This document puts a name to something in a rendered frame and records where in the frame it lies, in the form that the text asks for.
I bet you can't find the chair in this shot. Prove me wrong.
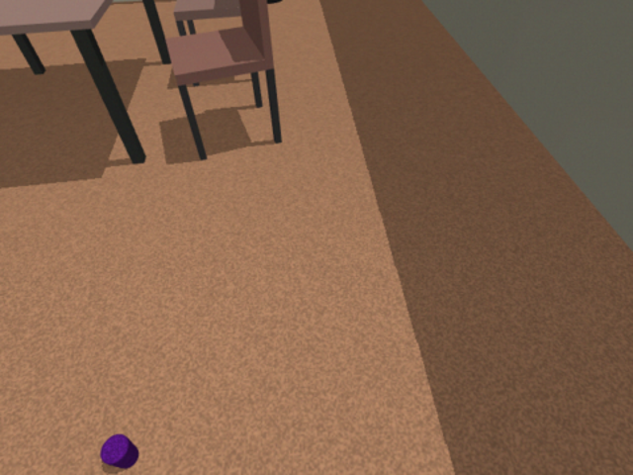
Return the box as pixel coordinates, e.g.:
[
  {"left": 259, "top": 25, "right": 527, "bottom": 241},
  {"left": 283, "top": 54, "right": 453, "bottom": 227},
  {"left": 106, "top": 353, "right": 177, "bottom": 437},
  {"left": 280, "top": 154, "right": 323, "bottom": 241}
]
[
  {"left": 165, "top": 0, "right": 282, "bottom": 160},
  {"left": 173, "top": 0, "right": 252, "bottom": 86}
]

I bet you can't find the table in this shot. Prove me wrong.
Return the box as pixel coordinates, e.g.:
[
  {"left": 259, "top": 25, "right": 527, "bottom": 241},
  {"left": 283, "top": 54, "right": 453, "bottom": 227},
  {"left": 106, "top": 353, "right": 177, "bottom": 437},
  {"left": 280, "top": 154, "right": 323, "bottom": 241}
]
[{"left": 0, "top": 0, "right": 171, "bottom": 164}]

